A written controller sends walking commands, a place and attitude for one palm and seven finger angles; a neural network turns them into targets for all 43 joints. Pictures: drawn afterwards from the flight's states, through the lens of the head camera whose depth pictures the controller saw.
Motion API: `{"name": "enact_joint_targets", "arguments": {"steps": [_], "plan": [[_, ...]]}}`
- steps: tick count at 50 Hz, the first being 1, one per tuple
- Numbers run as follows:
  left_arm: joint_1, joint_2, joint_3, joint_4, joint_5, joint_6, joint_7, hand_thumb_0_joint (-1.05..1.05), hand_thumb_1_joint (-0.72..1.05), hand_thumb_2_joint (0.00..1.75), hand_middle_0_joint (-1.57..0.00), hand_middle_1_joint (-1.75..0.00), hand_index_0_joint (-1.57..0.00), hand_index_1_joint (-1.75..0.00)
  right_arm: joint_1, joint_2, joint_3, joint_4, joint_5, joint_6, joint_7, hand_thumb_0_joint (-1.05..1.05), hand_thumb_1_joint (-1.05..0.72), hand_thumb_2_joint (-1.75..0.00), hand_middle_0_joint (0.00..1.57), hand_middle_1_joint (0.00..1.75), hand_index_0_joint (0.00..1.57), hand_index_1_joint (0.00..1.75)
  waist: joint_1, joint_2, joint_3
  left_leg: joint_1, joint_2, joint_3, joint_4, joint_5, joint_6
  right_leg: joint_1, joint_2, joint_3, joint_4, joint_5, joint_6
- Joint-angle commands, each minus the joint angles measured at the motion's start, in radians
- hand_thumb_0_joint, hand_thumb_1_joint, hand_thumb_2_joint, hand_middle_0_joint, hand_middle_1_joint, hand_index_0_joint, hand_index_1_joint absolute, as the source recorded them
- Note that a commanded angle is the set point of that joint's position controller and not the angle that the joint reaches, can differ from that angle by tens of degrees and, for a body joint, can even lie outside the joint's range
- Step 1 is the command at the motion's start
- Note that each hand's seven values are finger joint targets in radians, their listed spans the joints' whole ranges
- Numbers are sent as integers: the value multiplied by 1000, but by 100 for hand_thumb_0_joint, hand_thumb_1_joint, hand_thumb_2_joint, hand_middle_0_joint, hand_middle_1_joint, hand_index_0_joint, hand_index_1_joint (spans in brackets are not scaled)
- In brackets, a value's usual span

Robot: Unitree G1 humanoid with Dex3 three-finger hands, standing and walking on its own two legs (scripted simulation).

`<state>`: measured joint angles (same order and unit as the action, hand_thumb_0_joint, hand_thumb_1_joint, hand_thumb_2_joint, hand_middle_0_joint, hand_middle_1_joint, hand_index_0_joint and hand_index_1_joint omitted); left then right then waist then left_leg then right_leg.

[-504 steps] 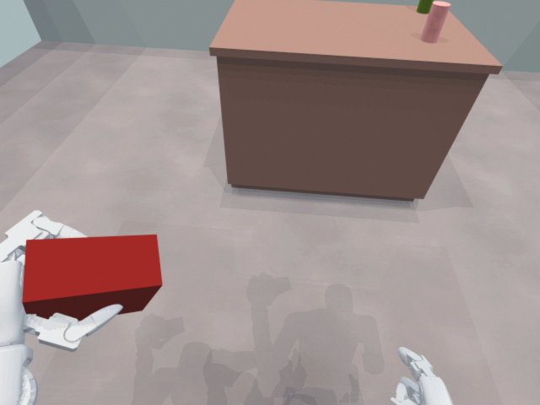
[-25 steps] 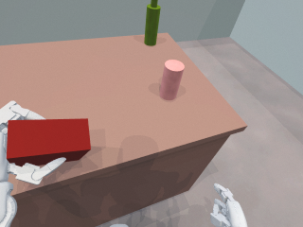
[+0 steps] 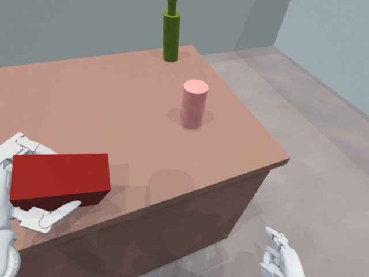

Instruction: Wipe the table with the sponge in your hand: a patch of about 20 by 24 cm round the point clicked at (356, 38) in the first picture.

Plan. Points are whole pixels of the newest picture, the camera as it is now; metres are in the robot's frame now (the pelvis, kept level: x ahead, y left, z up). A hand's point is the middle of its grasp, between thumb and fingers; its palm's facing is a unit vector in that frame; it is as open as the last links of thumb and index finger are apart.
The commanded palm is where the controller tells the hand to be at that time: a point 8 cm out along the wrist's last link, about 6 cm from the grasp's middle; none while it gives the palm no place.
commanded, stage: come to a stop and stand still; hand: left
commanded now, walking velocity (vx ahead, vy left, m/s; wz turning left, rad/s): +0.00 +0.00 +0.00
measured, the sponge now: (76, 183) +0.23 +0.20 +0.14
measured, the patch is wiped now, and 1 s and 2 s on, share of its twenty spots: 0.00 0.00 0.00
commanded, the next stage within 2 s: look again from close up in 1.02 s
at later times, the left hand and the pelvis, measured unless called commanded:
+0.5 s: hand (18, 144) +0.26 +0.29 +0.20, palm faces +0.48 -0.75 -0.45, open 10.1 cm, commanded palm +0.17 +0.27 +0.18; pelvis +0.00 -0.01 +0.00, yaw -1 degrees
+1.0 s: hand (32, 167) +0.24 +0.27 +0.17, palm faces +0.40 -0.85 -0.34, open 10.1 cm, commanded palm +0.18 +0.30 +0.18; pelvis +0.01 +0.02 +0.00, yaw -1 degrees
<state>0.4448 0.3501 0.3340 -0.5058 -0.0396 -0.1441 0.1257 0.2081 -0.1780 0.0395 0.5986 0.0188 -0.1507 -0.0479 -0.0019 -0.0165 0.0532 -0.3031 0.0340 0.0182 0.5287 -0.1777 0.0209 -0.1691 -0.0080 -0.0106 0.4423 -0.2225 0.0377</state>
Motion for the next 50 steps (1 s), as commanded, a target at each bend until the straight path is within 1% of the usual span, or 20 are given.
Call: {"name": "enact_joint_targets", "arguments": {"steps": [1, 2, 9, 19, 20, 21, 22, 23, 26, 30, 31, 32, 35, 36, 37, 38, 42, 46, 47, 50], "plan": [[-70, 181, 127, -220, -9, -72, 18, 0, 10, 130, -120, -160, -120, -160, -115, -133, -55, -165, 6, -52, -13, 0, -90, -90, 20, 30, 20, 30, -1, 97, -147, 126, 74, -100, -138, -91, 11, -43, -50, 23, -63, 73, -57], [-72, 144, 94, -224, -12, -73, 15, 0, 10, 130, -120, -160, -120, -160, -111, -124, -54, -170, 8, -49, -13, 0, -90, -90, 20, 30, 20, 30, -4, 93, -143, 120, 77, -105, -133, -59, 15, -30, -51, 20, -60, 97, -58], [-75, 155, 100, -209, -17, -67, 13, 0, 10, 130, -120, -160, -120, -160, -115, -133, -58, -175, 13, -38, -14, 0, -90, -90, 20, 30, 20, 30, -5, 54, -124, 125, 71, -81, -97, 17, 13, -27, -77, 48, -94, 167, -60], [-74, 165, 107, -224, -21, -65, 15, 0, 10, 130, -120, -160, -120, -160, -124, -134, -60, -187, 13, -26, -17, 0, -90, -90, 20, 30, 20, 30, -3, 77, -126, 130, 77, -94, -126, -33, 17, -25, -71, 43, -98, 123, -58], [-1037, 989, 710, -388, 128, -176, 8, 0, 10, 130, -120, -160, -120, -160, -32, -169, -86, -149, -60, -62, -11, 0, -90, -90, 20, 30, 20, 30, 77, -69, 18, -24, 70, -34, 11, 86, 17, -171, -100, 137, -195, 205, -64], [-746, 577, 427, 27, 55, -128, -1, 0, 10, 130, -120, -160, -120, -160, -72, -124, -69, -90, 4, -23, -1, 0, -90, -90, 20, 30, 20, 30, 12, 72, -52, 111, 64, -6, 1, 116, 0, -196, -161, 78, -140, 104, -103], [-502, 344, 256, 128, 34, -119, -29, 0, 10, 130, -120, -160, -120, -160, -66, -151, -108, -127, -13, -31, 14, 0, -90, -90, 20, 30, 20, 30, 38, 130, -130, 188, 34, -3, -34, 85, -19, -121, -91, 147, -65, 179, -123], [-412, 249, 150, 56, 15, -124, -47, 0, 10, 130, -120, -160, -120, -160, -66, -156, -106, -164, 4, -40, 28, 0, -90, -90, 20, 30, 20, 30, 38, 160, -195, 230, 27, 20, -50, 119, -7, -77, -77, 132, -35, 229, -93], [-99, 69, 14, -81, -15, -108, -67, 0, 10, 130, -120, -160, -120, -160, -92, -136, -102, -202, 30, -57, 79, 0, -90, -90, 20, 30, 20, 30, 49, 147, -277, 277, 61, 0, -100, 152, 17, -28, -27, 42, 32, 156, -48], [-35, 206, 147, -151, 10, -91, -33, 0, 10, 130, -120, -160, -120, -160, -108, -146, -88, -230, 18, -39, 61, 0, -90, -90, 20, 30, 20, 30, 39, -46, -124, 78, 58, -10, -139, -118, -1, -20, -27, 31, -62, 6, -43], [-31, 286, 236, -148, 11, -95, -15, 0, 10, 130, -120, -160, -120, -160, -121, -149, -85, -217, 21, -31, 53, 0, -90, -90, 20, 30, 20, 30, 43, -37, -140, 83, 51, 7, -144, -148, -3, -27, -19, 26, -62, -33, -41], [-46, 215, 194, -134, 6, -105, -18, 0, 10, 130, -120, -160, -120, -160, -109, -134, -81, -228, 15, -26, 39, 0, -90, -90, 20, 30, 20, 30, 26, -56, -110, 59, 48, -14, -141, -156, 1, -34, -29, 22, -64, -34, -50], [-140, 246, 219, -172, 2, -129, -12, 0, 10, 130, -120, -160, -120, -160, -114, -130, -75, -224, 10, -26, 13, 0, -90, -90, 20, 30, 20, 30, 19, 73, -96, 50, 46, -25, -166, -182, 7, -29, -25, 48, -61, -25, -56], [-174, 303, 257, -191, 11, -131, -6, 0, 10, 130, -120, -160, -120, -160, -126, -139, -72, -215, 9, -26, 11, 0, -90, -90, 20, 30, 20, 30, 24, 114, -112, 49, 56, -28, -175, -203, 12, -19, -19, 37, -49, -31, -51], [-182, 222, 191, -173, 9, -134, -10, 0, 10, 130, -120, -160, -120, -160, -115, -126, -72, -215, 8, -28, 7, 0, -90, -90, 20, 30, 20, 30, 17, 125, -108, 38, 58, -39, -174, -206, 18, -2, -23, 28, -50, -8, -54], [-207, 243, 196, -203, 11, -138, -7, 0, 10, 130, -120, -160, -120, -160, -108, -131, -72, -216, 10, -37, 7, 0, -90, -90, 20, 30, 20, 30, 19, 144, -129, 57, 53, -41, -164, -187, 18, 10, -27, 40, -55, 11, -58], [-182, 160, 109, -204, 20, -141, -13, 0, 10, 130, -120, -160, -120, -160, -109, -132, -69, -187, 6, -64, 18, 0, -90, -90, 20, 30, 20, 30, 19, 158, -139, 109, 55, -51, -164, -155, 17, -8, -19, 23, -62, 28, -53], [-133, 165, 116, -144, 27, -130, -7, 0, 10, 130, -120, -160, -120, -160, -114, -136, -71, -164, 9, -69, 29, 0, -90, -90, 20, 30, 20, 30, 22, 104, -124, 100, 57, -51, -177, -161, 10, -19, -14, 24, -78, 23, -46], [-138, 122, 80, -129, 25, -131, -11, 0, 10, 130, -120, -160, -120, -160, -98, -131, -70, -170, 7, -61, 28, 0, -90, -90, 20, 30, 20, 30, 18, 95, -99, 75, 59, -63, -176, -177, 12, -19, -17, 18, -87, 22, -47], [-152, 166, 118, -134, 23, -133, -8, 0, 10, 130, -120, -160, -120, -160, -103, -131, -74, -175, 8, -52, 24, 0, -90, -90, 20, 30, 20, 30, 17, 71, -96, 71, 59, -67, -180, -171, 9, -16, -23, 31, -95, 28, -51]]}}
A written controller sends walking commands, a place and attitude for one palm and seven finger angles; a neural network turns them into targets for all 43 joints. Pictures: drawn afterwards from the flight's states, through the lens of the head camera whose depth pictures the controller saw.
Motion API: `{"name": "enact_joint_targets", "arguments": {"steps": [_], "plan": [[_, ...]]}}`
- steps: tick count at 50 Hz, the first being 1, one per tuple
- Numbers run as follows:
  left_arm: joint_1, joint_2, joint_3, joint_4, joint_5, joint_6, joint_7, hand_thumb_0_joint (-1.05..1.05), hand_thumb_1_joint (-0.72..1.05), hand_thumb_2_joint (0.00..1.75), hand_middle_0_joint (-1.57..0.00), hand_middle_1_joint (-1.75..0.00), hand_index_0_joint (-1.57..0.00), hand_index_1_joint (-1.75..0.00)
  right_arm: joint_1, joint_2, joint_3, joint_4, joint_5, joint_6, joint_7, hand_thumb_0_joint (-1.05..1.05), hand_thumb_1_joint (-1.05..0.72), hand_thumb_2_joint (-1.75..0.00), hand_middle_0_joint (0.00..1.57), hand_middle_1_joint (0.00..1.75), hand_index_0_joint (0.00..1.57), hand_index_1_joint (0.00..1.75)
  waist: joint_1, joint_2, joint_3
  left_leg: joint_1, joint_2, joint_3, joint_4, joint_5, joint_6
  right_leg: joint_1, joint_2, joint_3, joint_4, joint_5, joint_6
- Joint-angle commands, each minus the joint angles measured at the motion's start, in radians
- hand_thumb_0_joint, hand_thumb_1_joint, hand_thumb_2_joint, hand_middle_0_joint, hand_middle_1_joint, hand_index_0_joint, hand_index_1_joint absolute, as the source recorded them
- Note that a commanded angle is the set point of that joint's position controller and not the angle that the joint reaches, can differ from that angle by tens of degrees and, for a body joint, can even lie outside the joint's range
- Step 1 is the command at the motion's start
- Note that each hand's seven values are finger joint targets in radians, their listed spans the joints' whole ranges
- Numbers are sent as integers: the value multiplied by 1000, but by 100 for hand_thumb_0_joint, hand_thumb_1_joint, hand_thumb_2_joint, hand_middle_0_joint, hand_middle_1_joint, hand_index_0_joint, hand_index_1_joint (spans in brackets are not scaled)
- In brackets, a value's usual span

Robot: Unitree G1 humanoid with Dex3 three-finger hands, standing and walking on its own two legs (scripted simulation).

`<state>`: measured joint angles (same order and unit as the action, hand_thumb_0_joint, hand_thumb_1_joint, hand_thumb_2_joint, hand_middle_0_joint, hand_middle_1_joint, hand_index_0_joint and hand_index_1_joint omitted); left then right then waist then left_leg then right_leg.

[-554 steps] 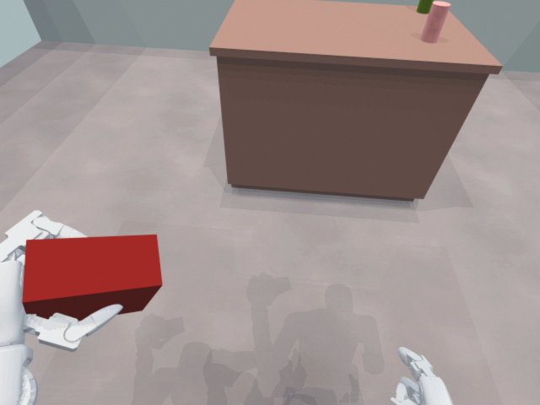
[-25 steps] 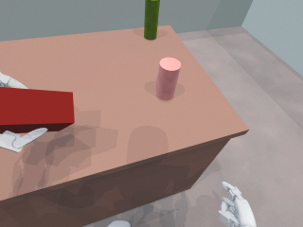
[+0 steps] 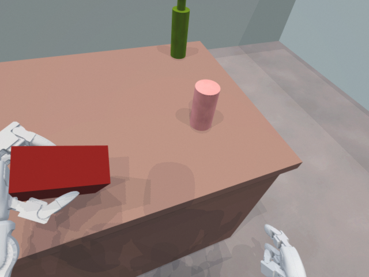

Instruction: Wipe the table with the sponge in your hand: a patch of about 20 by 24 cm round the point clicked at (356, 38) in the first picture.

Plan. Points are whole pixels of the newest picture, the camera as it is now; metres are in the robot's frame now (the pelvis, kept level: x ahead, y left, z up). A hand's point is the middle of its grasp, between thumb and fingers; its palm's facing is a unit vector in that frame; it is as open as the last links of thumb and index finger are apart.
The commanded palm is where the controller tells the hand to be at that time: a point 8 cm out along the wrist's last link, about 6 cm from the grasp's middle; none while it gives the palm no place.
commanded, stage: come to a stop and stand still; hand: left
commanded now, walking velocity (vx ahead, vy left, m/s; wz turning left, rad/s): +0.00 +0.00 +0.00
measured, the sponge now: (75, 173) +0.24 +0.22 +0.14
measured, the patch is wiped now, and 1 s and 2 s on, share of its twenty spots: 0.00 0.00 0.00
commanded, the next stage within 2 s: look again from close up in 0.02 s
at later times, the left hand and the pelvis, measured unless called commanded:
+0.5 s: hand (48, 173) +0.23 +0.25 +0.15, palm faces +0.38 -0.85 -0.37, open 10.1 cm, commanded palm +0.17 +0.28 +0.18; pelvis +0.01 +0.00 +0.00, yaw +0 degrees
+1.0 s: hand (37, 180) +0.20 +0.25 +0.18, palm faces +0.49 -0.59 -0.63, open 10.1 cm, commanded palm +0.17 +0.26 +0.20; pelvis -0.01 -0.07 -0.02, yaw +5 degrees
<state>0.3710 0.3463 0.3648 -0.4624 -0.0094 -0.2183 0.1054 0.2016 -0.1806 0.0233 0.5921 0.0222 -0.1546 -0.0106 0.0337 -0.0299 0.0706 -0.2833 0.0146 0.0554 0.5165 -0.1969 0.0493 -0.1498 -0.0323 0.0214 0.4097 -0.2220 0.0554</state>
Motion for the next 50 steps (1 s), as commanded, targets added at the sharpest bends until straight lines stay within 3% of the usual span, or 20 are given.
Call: {"name": "enact_joint_targets", "arguments": {"steps": [1, 2, 6, 7, 8, 17, 25, 26, 27, 28, 30, 31, 32, 35, 36, 38, 41, 43, 46, 50], "plan": [[-67, 202, 122, -171, -6, -56, 16, 0, 10, 130, -120, -160, -120, -160, -112, -134, -55, -167, 5, -45, -14, 0, -90, -90, 20, 30, 20, 30, -14, 94, -136, 70, 77, -97, -172, -145, -22, -38, 6, -4, -63, 24, -65], [-66, 147, 74, -164, -11, -58, 8, 0, 10, 130, -120, -160, -120, -160, -99, -121, -50, -172, 2, -37, -15, 0, -90, -90, 20, 30, 20, 30, -19, 88, -126, 56, 76, -103, -163, -119, -19, -26, 2, -13, -66, 52, -67], [-84, 209, 120, -236, -14, -58, 11, 0, 10, 130, -120, -160, -120, -160, -121, -131, -51, -180, 4, -38, -16, 0, -90, -90, 20, 30, 20, 30, -14, 139, -174, 107, 75, -88, -161, -31, -25, -10, 1, -9, -46, 97, -65], [-85, 151, 67, -242, -17, -61, 5, 0, 10, 130, -120, -160, -120, -160, -108, -122, -47, -184, 2, -35, -15, 0, -90, -90, 20, 30, 20, 30, -19, 152, -155, 87, 79, -103, -168, -23, -23, -3, 2, -21, -43, 107, -68], [-89, 185, 93, -270, -17, -62, 8, 0, 10, 130, -120, -160, -120, -160, -107, -126, -51, -188, 4, -38, -15, 0, -90, -90, 20, 30, 20, 30, -19, 172, -172, 99, 86, -105, -169, -10, -22, 12, -1, -16, -34, 117, -69], [-38, 147, 68, -217, -21, -48, 7, 0, 10, 130, -120, -160, -120, -160, -100, -126, -48, -183, 1, -24, -13, 0, -90, -90, 20, 30, 20, 30, -18, 115, -168, 111, 81, -97, -150, 35, -25, 8, -8, -21, -59, 149, -67], [-38, 179, 87, -244, -22, -45, 10, 0, 10, 130, -120, -160, -120, -160, -103, -130, -55, -189, 5, -19, -18, 0, -90, -90, 20, 30, 20, 30, -20, 98, -167, 109, 78, -96, -150, 1, -23, 15, -20, -2, -68, 145, -72], [-939, 968, 409, -608, -3, -189, 35, 0, 10, 130, -120, -160, -120, -160, 45, -200, 56, -263, 65, 15, -100, 0, -90, -90, 20, 30, 20, 30, -96, 272, -275, -79, 91, -155, -155, -329, 4, 62, 24, -13, 111, -114, 15], [-571, 459, 269, -19, 78, 18, -3, 0, 10, 130, -120, -160, -120, -160, -106, -140, -60, -165, -67, -4, -71, 0, -90, -90, 20, 30, 20, 30, 64, 284, -370, 191, 27, -119, -122, 62, -92, -41, 59, -96, 163, 50, -103], [-394, 345, 141, 44, 0, 99, -21, 0, 10, 130, -120, -160, -120, -160, -98, -180, -50, -198, -40, -12, -16, 0, -90, -90, 20, 30, 20, 30, 27, 218, -294, 207, 35, -162, -106, 289, -124, -124, 68, -122, 133, 41, -94], [-308, 294, 125, -60, -51, 199, -84, 0, 10, 130, -120, -160, -120, -160, -145, -189, -49, -177, -24, -10, -7, 0, -90, -90, 20, 30, 20, 30, 63, 243, -327, 274, 29, -98, -66, 265, -89, -118, 57, -109, 96, 104, -86], [-267, 200, 30, -38, -59, 274, -105, 0, 10, 130, -120, -160, -120, -160, -214, -182, -26, -197, 0, -2, 5, 0, -90, -90, 20, 30, 20, 30, 47, 216, -281, 239, 22, -93, -62, 167, -74, -137, 62, -117, 102, 86, -84], [-226, 229, 23, -83, -30, 302, -111, 0, 10, 130, -120, -160, -120, -160, -190, -191, -25, -188, -3, 0, 10, 0, -90, -90, 20, 30, 20, 30, 55, 178, -193, 166, 25, -90, -67, 123, -68, -136, 51, -135, 94, 112, -87], [-168, 303, 29, -172, 61, 324, -111, 0, 10, 130, -120, -160, -120, -160, -210, -191, -20, -215, 0, 16, 15, 0, -90, -90, 20, 30, 20, 30, 30, 110, -152, 85, 23, -99, -82, -52, -47, -178, 55, -135, 114, 35, -78], [-211, 381, 101, -248, 63, 319, -98, 0, 10, 130, -120, -160, -120, -160, -247, -202, -20, -232, 9, 27, 9, 0, -90, -90, 20, 30, 20, 30, 26, 100, -215, 88, 19, -97, -84, -135, -45, -176, 59, -122, 122, -15, -72], [-182, 389, 156, -228, 67, 262, -74, 0, 10, 130, -120, -160, -120, -160, -225, -172, -15, -229, -17, 20, -10, 0, -90, -90, 20, 30, 20, 30, 32, 48, -196, 74, 12, -99, -58, -119, -45, -198, 67, -136, 129, -43, -73], [-333, 496, 259, -248, 55, 185, -24, 0, 10, 130, -120, -160, -120, -160, -232, -179, -28, -194, -15, 22, -35, 0, -90, -90, 20, 30, 20, 30, 26, 119, -247, 78, 2, -85, -27, -200, -48, -234, 67, -113, 130, -116, -63], [-314, 441, 207, -148, 79, 174, 3, 0, 10, 130, -120, -160, -120, -160, -191, -160, -28, -169, -19, 16, -42, 0, -90, -90, 20, 30, 20, 30, 25, 172, -201, 57, -2, -77, -5, -175, -53, -248, 63, -117, 127, -114, -70], [-388, 472, 168, -69, 115, 229, -10, 0, 10, 130, -120, -160, -120, -160, -206, -179, -29, -158, -5, 31, -55, 0, -90, -90, 20, 30, 20, 30, 9, 201, -199, 41, -18, -57, 15, -215, -45, -268, 49, -93, 105, -153, -64], [-390, 486, 72, -48, 159, 301, -99, 0, 10, 130, -120, -160, -120, -160, -208, -181, -18, -179, 0, 34, -79, 0, -90, -90, 20, 30, 20, 30, 15, 146, -184, 34, -29, -37, 58, -127, -27, -254, 30, -63, 64, -146, -55]]}}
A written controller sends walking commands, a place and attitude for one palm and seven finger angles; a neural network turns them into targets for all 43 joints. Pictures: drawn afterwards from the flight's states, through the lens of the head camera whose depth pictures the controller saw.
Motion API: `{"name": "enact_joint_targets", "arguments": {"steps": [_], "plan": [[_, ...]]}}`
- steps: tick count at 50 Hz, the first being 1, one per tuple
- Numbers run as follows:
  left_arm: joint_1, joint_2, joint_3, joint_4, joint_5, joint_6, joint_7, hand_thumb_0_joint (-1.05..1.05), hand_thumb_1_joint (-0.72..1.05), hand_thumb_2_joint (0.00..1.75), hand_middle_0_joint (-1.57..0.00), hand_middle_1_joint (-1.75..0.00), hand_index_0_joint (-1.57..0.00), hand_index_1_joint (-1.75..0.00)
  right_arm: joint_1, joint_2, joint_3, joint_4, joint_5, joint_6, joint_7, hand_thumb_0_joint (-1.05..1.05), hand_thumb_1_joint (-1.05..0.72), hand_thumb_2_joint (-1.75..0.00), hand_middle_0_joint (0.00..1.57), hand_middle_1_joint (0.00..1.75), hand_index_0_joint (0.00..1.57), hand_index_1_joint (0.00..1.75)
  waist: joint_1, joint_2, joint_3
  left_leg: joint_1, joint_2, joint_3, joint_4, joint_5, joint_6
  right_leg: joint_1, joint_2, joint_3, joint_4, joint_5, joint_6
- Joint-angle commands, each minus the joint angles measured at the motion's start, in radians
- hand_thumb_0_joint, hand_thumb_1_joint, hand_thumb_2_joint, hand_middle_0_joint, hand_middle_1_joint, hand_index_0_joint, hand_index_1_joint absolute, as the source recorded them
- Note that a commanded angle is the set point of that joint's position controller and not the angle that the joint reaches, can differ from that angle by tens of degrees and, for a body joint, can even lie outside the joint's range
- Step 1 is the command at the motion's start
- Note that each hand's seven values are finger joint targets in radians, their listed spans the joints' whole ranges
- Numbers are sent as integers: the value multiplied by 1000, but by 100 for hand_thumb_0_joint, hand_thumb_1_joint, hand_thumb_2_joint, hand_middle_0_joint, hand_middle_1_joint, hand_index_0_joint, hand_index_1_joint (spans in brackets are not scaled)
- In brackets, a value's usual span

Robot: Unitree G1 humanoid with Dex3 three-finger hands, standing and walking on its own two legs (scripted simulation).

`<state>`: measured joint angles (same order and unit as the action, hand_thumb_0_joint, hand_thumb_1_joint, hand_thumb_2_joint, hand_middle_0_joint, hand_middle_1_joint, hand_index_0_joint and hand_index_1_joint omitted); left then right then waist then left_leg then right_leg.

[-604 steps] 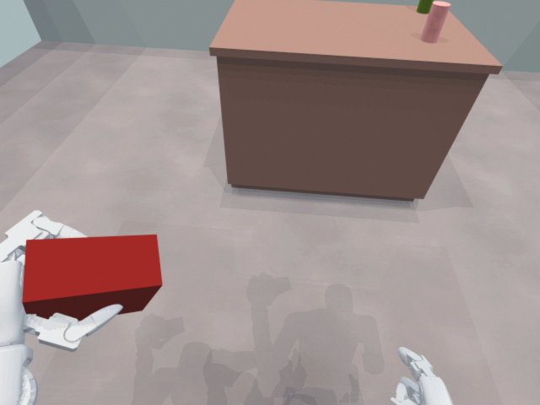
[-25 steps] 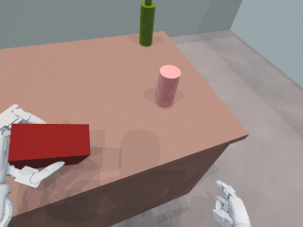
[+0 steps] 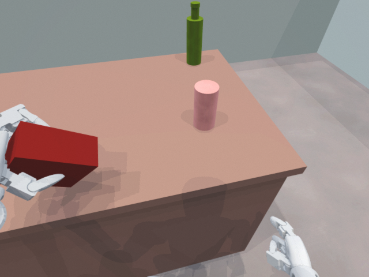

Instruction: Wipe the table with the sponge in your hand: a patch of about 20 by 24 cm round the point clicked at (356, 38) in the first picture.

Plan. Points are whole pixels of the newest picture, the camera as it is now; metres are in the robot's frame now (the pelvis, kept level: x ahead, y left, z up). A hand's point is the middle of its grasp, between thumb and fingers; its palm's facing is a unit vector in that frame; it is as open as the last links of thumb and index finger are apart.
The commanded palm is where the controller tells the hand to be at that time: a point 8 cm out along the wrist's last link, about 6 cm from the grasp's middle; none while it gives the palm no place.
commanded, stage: turn the palm down, sponge in hand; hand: left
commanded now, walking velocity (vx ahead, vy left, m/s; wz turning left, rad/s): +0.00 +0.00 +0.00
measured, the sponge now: (61, 160) +0.25 +0.27 +0.16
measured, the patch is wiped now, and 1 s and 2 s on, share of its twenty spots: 0.00 0.00 0.00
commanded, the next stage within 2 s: move the sponge above the wiping area in 1.72 s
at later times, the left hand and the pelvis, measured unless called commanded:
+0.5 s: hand (54, 149) +0.25 +0.26 +0.20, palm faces +0.24 -0.40 -0.88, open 10.1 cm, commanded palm +0.22 +0.28 +0.25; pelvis +0.03 -0.02 +0.00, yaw -1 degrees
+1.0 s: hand (33, 140) +0.25 +0.30 +0.21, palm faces +0.23 -0.20 -0.95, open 10.1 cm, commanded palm +0.21 +0.30 +0.28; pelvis +0.01 +0.02 +0.01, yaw -1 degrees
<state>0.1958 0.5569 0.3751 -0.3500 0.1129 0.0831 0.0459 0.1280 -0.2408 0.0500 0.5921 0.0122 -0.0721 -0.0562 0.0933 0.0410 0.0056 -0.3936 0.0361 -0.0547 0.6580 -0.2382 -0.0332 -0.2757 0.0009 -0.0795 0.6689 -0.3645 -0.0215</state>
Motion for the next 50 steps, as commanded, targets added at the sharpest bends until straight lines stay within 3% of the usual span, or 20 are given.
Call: {"name": "enact_joint_targets", "arguments": {"steps": [1, 5, 9, 11, 12, 16, 17, 18, 21, 23, 25, 26, 27, 29, 31, 33, 36, 37, 42, 50], "plan": [[-251, 282, 52, -174, 38, 9, -61, 0, 10, 130, -120, -160, -120, -160, -156, -119, -43, -188, 26, -53, -37, 0, -90, -90, 20, 30, 20, 30, -50, 70, -117, 153, -56, 78, -77, -97, 54, -135, -3, 48, -202, -22, 22], [-233, 358, 112, -172, 52, -37, -101, 0, 10, 130, -120, -160, -120, -160, -124, -116, -52, -181, 13, -67, -50, 0, -90, -90, 20, 30, 20, 30, -32, -10, -129, 133, -45, 58, -36, -28, 61, -112, -21, 73, -213, 17, 34], [-170, 409, 206, -155, 45, -69, -74, 0, 10, 130, -120, -160, -120, -160, -103, -111, -62, -176, 12, -72, -44, 0, -90, -90, 20, 30, 20, 30, 4, -14, -172, 105, -41, 56, -2, 54, 53, -53, -36, 90, -188, 132, 33], [-133, 430, 233, -149, 55, -55, -54, 0, 10, 130, -120, -160, -120, -160, -107, -112, -67, -175, 22, -69, -34, 0, -90, -90, 20, 30, 20, 30, 17, 46, -181, 107, -43, 67, 5, 81, 48, -34, -40, 99, -178, 186, 29], [-120, 389, 194, -153, 59, -42, -48, 0, 10, 130, -120, -160, -120, -160, -94, -110, -67, -183, 21, -65, -34, 0, -90, -90, 20, 30, 20, 30, 13, 22, -177, 96, -39, 67, 11, 99, 50, -28, -49, 99, -167, 234, 33], [-83, 428, 193, -109, 94, 33, -60, 0, 10, 130, -120, -160, -120, -160, -96, -130, -70, -189, 35, -46, -35, 0, -90, -90, 20, 30, 20, 30, 14, -20, -153, 80, -35, 73, 9, 112, 54, -27, -53, 112, -159, 296, 45], [-88, 396, 151, -142, 102, 40, -69, 0, 10, 130, -120, -160, -120, -160, -83, -126, -68, -203, 35, -45, -39, 0, -90, -90, 20, 30, 20, 30, 7, -27, -155, 87, -34, 75, 13, 126, 61, -21, -55, 103, -154, 338, 50], [-85, 429, 171, -154, 115, 43, -78, 0, 10, 130, -120, -160, -120, -160, -73, -134, -70, -201, 33, -45, -40, 0, -90, -90, 20, 30, 20, 30, 8, -41, -176, 91, -32, 72, 13, 143, 62, -14, -54, 99, -144, 368, 53], [-95, 435, 159, -217, 151, 40, -98, 0, 10, 130, -120, -160, -120, -160, -113, -126, -66, -213, 41, -56, -41, 0, -90, -90, 20, 30, 20, 30, 11, 2, -190, 133, -40, 82, 18, 176, 65, -18, -44, 99, -141, 409, 47], [-92, 422, 143, -257, 172, 27, -93, 0, 10, 130, -120, -160, -120, -160, -86, -124, -66, -211, 33, -61, -44, 0, -90, -90, 20, 30, 20, 30, 7, -26, -202, 146, -37, 78, 17, 205, 69, -20, -40, 79, -136, 434, 49], [-99, 432, 150, -248, 192, 29, -85, 0, 10, 130, -120, -160, -120, -160, -86, -127, -70, -200, 33, -60, -47, 0, -90, -90, 20, 30, 20, 30, 10, -29, -197, 146, -36, 78, 7, 200, 67, -26, -40, 78, -142, 413, 50], [-114, 448, 167, -248, 208, 42, -74, 0, 10, 130, -120, -160, -120, -160, -119, -122, -67, -200, 40, -66, -44, 0, -90, -90, 20, 30, 20, 30, 17, 20, -194, 155, -39, 82, 6, 190, 62, -26, -33, 84, -149, 390, 40], [-116, 415, 138, -248, 219, 47, -62, 0, 10, 130, -120, -160, -120, -160, -107, -117, -67, -201, 39, -65, -46, 0, -90, -90, 20, 30, 20, 30, 10, 5, -180, 150, -35, 83, 3, 192, 64, -22, -34, 73, -151, 393, 42], [-134, 429, 131, -234, 257, 77, -41, 0, 10, 130, -120, -160, -120, -160, -110, -124, -65, -194, 35, -54, -47, 0, -90, -90, 20, 30, 20, 30, 21, 3, -197, 143, -34, 78, -17, 194, 60, -15, -35, 71, -147, 365, 41], [-172, 432, 116, -221, 292, 129, -28, 0, 10, 130, -120, -160, -120, -160, -166, -119, -56, -192, 50, -46, -42, 0, -90, -90, 20, 30, 20, 30, 24, 66, -176, 150, -36, 79, -40, 166, 51, -18, -27, 73, -162, 300, 29], [-194, 422, 76, -221, 326, 168, -29, 0, 10, 130, -120, -160, -120, -160, -163, -122, -49, -191, 42, -35, -42, 0, -90, -90, 20, 30, 20, 30, 27, 24, -199, 154, -32, 73, -57, 180, 54, 1, -30, 61, -160, 305, 30], [-227, 422, 35, -227, 374, 235, -61, 0, 10, 130, -120, -160, -120, -160, -247, -113, -27, -196, 56, -24, -36, 0, -90, -90, 20, 30, 20, 30, 36, 49, -182, 172, -36, 68, -88, 162, 51, 7, -21, 66, -176, 263, 20], [-234, 383, -16, -232, 381, 245, -75, 0, 10, 130, -120, -160, -120, -160, -236, -113, -25, -200, 55, -20, -37, 0, -90, -90, 20, 30, 20, 30, 24, 43, -169, 170, -31, 65, -99, 159, 53, 9, -22, 49, -179, 262, 22], [-328, 396, -56, -275, 465, 270, -120, 0, 10, 130, -120, -160, -120, -160, -295, -103, -6, -195, 52, -12, -33, 0, -90, -90, 20, 30, 20, 30, 41, 61, -191, 210, -29, 40, -152, 147, 51, 20, -12, 39, -203, 198, 5], [-389, 393, -85, -251, 566, 303, -110, 0, 10, 130, -120, -160, -120, -160, -344, -98, -5, -161, 50, 8, -25, 0, -90, -90, 20, 30, 20, 30, 61, 118, -211, 231, -14, 0, -239, 90, 39, 59, -7, 32, -210, 138, -12]]}}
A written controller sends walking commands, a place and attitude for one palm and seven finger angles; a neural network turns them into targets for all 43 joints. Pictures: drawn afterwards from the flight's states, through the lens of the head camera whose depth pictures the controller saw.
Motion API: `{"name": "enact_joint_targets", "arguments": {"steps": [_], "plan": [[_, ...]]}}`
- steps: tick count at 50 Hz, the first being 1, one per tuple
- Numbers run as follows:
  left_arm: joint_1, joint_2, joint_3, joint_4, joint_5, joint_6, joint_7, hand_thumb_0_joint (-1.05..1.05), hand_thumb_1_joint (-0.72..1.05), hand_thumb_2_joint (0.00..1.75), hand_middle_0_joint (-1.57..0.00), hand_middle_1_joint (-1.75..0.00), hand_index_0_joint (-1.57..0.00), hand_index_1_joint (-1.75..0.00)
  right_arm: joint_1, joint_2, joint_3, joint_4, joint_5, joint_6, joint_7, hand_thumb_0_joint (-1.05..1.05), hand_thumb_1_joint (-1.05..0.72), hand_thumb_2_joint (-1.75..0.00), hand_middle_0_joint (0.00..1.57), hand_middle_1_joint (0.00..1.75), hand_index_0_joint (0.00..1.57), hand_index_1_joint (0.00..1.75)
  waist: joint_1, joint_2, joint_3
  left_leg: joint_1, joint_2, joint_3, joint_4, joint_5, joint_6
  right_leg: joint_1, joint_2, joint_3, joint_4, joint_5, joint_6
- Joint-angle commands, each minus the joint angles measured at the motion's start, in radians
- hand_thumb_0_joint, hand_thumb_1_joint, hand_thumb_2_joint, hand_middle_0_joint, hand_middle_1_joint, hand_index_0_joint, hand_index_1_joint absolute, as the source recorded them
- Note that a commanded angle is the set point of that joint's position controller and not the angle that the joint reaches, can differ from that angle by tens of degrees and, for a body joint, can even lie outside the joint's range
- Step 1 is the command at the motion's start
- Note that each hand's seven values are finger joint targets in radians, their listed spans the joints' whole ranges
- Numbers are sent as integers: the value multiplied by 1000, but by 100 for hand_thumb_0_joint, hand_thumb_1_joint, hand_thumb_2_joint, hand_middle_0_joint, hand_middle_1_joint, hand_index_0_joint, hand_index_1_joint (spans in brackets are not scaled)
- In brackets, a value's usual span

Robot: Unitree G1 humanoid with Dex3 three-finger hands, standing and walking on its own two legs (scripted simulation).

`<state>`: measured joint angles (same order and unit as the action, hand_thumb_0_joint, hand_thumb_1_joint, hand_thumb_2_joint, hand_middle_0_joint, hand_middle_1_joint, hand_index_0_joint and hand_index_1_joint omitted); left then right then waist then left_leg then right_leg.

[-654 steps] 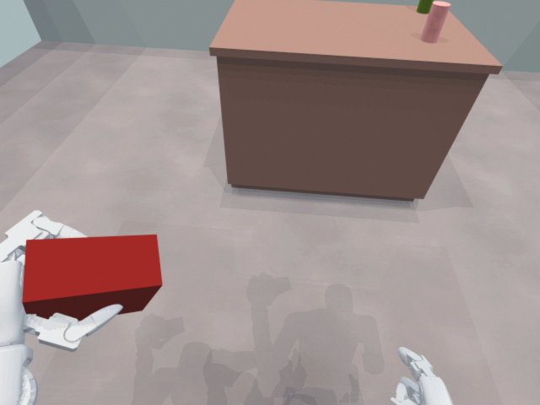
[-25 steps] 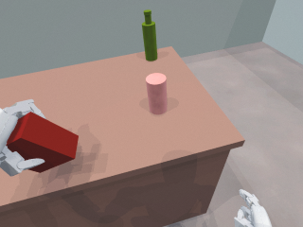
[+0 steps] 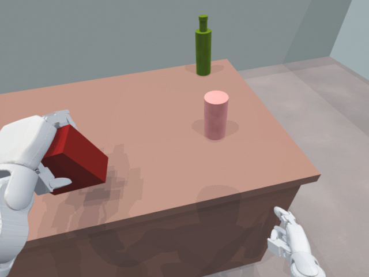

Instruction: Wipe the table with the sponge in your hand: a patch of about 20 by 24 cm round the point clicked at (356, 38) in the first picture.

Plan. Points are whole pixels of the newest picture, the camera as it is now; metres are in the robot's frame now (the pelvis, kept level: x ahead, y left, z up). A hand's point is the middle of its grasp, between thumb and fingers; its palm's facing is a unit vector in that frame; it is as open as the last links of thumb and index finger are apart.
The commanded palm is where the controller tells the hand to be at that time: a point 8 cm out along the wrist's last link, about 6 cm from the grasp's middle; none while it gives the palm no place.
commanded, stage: turn the palm down, sponge in hand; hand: left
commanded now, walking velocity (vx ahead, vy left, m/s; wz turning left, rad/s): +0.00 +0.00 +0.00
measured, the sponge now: (68, 167) +0.24 +0.28 +0.15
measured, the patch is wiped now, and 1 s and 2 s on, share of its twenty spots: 0.00 0.00 0.00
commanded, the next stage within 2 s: move the sponge above the wiping area in 0.72 s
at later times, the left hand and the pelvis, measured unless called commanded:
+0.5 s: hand (44, 163) +0.21 +0.28 +0.20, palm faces +0.23 -0.06 -0.97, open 10.1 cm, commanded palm +0.17 +0.27 +0.27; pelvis -0.02 -0.01 +0.00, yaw +0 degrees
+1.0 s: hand (51, 160) +0.23 +0.28 +0.19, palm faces +0.18 -0.04 -0.98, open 10.1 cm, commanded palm +0.18 +0.27 +0.26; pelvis -0.02 -0.01 +0.00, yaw +0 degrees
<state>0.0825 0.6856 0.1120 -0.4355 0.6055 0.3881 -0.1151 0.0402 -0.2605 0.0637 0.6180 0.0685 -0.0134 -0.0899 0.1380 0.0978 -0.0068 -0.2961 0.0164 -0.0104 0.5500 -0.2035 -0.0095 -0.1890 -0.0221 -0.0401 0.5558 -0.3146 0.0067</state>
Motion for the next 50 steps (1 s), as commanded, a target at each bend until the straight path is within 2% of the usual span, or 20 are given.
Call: {"name": "enact_joint_targets", "arguments": {"steps": [1, 4, 8, 11, 12, 16, 24, 26, 27, 29, 31, 33, 36, 39, 41, 42, 44, 46, 47, 50], "plan": [[-290, 266, 185, -166, 86, 18, 50, 0, 10, 130, -120, -160, -120, -160, -309, -70, -12, -190, 3, -57, 14, 0, -90, -90, 20, 30, 20, 30, 25, 86, -190, 124, 0, -46, -138, 31, 13, -18, 28, 6, -97, 80, -51], [-301, 251, 151, -160, 107, 32, 40, 0, 10, 130, -120, -160, -120, -160, -288, -81, -17, -180, -7, -45, 14, 0, -90, -90, 20, 30, 20, 30, 28, 44, -216, 137, 1, -49, -147, 46, 15, -12, 19, -3, -104, 95, -47], [-284, 218, 119, -141, 129, 38, 27, 0, 10, 130, -120, -160, -120, -160, -303, -73, -14, -176, 2, -47, 15, 0, -90, -90, 20, 30, 20, 30, 20, 11, -199, 132, 0, -45, -152, 24, 17, -17, 20, 2, -111, 79, -45], [-290, 228, 130, -138, 151, 40, 25, 0, 10, 130, -120, -160, -120, -160, -343, -69, -11, -181, 6, -47, 17, 0, -90, -90, 20, 30, 20, 30, 24, 11, -177, 121, -9, -47, -157, -17, 17, -20, 32, 26, -126, 50, -53], [-316, 220, 110, -125, 157, 36, 23, 0, 10, 130, -120, -160, -120, -160, -323, -78, -8, -176, -2, -44, 16, 0, -90, -90, 20, 30, 20, 30, 24, -2, -175, 109, -7, -48, -164, -27, 17, -21, 23, 7, -122, 50, -50], [-350, 237, 119, -138, 195, 17, 36, 0, 10, 130, -120, -160, -120, -160, -348, -66, -11, -171, 1, -55, 16, 0, -90, -90, 20, 30, 20, 30, 23, 40, -183, 130, -19, -47, -155, -49, 17, -25, 32, 45, -135, 14, -58], [-371, 230, 103, -73, 196, 0, 33, 0, 10, 130, -120, -160, -120, -160, -325, -76, -17, -144, -15, -58, 16, 0, -90, -90, 20, 30, 20, 30, 27, 3, -168, 144, -25, -27, -136, -1, 20, -40, 13, 40, -163, 16, -52], [-378, 230, 110, -77, 200, 1, 29, 0, 10, 130, -120, -160, -120, -160, -351, -64, -13, -153, -5, -66, 17, 0, -90, -90, 20, 30, 20, 30, 24, 6, -152, 142, -33, -32, -134, -22, 18, -51, 25, 73, -172, -17, -59], [-382, 210, 83, -58, 198, 0, 25, 0, 10, 130, -120, -160, -120, -160, -334, -71, -12, -147, -11, -64, 18, 0, -90, -90, 20, 30, 20, 30, 23, -3, -149, 133, -27, -24, -133, -19, 18, -50, 13, 45, -165, -4, -54], [-361, 221, 92, -47, 195, -5, 20, 0, 10, 130, -120, -160, -120, -160, -326, -76, -18, -144, -15, -62, 16, 0, -90, -90, 20, 30, 20, 30, 26, -18, -152, 139, -27, -20, -129, -6, 22, -50, 10, 50, -174, 3, -49], [-362, 232, 111, -68, 200, -3, 18, 0, 10, 130, -120, -160, -120, -160, -348, -66, -15, -154, -7, -70, 20, 0, -90, -90, 20, 30, 20, 30, 27, -4, -151, 140, -35, -23, -123, -11, 19, -53, 20, 83, -178, -16, -57], [-354, 222, 97, -51, 194, -9, 17, 0, 10, 130, -120, -160, -120, -160, -324, -70, -16, -144, -12, -71, 20, 0, -90, -90, 20, 30, 20, 30, 22, -38, -169, 143, -30, -13, -114, 12, 21, -50, 7, 63, -176, -3, -45], [-381, 231, 103, -68, 204, -8, 14, 0, 10, 130, -120, -160, -120, -160, -349, -65, -13, -151, -7, -74, 20, 0, -90, -90, 20, 30, 20, 30, 21, 8, -143, 144, -36, -21, -116, -2, 19, -64, 20, 90, -182, -17, -57], [-373, 232, 97, -43, 207, -16, 16, 0, 10, 130, -120, -160, -120, -160, -320, -78, -21, -140, -22, -70, 19, 0, -90, -90, 20, 30, 20, 30, 26, -27, -158, 153, -32, -9, -109, 31, 25, -55, 9, 61, -181, 17, -49], [-388, 246, 117, -70, 210, -14, 17, 0, 10, 130, -120, -160, -120, -160, -342, -67, -16, -153, -11, -78, 23, 0, -90, -90, 20, 30, 20, 30, 28, 0, -165, 155, -37, -19, -112, 25, 20, -51, 19, 90, -179, 2, -57], [-397, 230, 98, -48, 210, -15, 19, 0, 10, 130, -120, -160, -120, -160, -323, -74, -17, -145, -19, -76, 23, 0, -90, -90, 20, 30, 20, 30, 26, -2, -172, 151, -31, -12, -114, 37, 21, -42, 11, 58, -170, 27, -54], [-369, 233, 103, -1, 205, -13, 18, 0, 10, 130, -120, -160, -120, -160, -305, -81, -24, -134, -22, -69, 21, 0, -90, -90, 20, 30, 20, 30, 26, -42, -150, 149, -30, -9, -113, 38, 24, -52, 9, 57, -185, 29, -47], [-384, 257, 128, 17, 214, -5, 15, 0, 10, 130, -120, -160, -120, -160, -325, -77, -19, -141, -11, -72, 20, 0, -90, -90, 20, 30, 20, 30, 23, -22, -136, 141, -35, -15, -115, 21, 20, -58, 20, 90, -186, 5, -56], [-394, 230, 96, 27, 210, -7, 13, 0, 10, 130, -120, -160, -120, -160, -310, -83, -18, -140, -16, -68, 19, 0, -90, -90, 20, 30, 20, 30, 20, -25, -140, 131, -30, -9, -116, 26, 21, -49, 11, 58, -178, 25, -51], [-418, 198, 51, 9, 219, -20, 6, 0, 10, 130, -120, -160, -120, -160, -305, -76, -20, -138, -15, -69, 20, 0, -90, -90, 20, 30, 20, 30, 12, 1, -169, 162, -34, -8, -117, 45, 24, -49, 9, 46, -177, 45, -46]]}}
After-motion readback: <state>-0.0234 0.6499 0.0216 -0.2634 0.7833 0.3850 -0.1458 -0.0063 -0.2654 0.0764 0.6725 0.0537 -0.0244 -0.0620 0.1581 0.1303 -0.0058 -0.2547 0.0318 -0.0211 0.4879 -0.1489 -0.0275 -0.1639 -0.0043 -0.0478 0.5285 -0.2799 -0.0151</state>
